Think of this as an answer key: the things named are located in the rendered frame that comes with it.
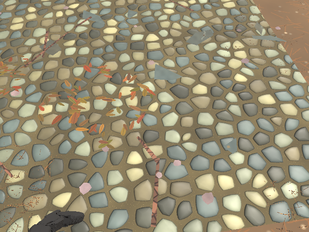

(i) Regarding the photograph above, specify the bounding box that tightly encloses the robot left hand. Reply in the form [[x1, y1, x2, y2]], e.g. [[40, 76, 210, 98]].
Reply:
[[28, 210, 85, 232]]

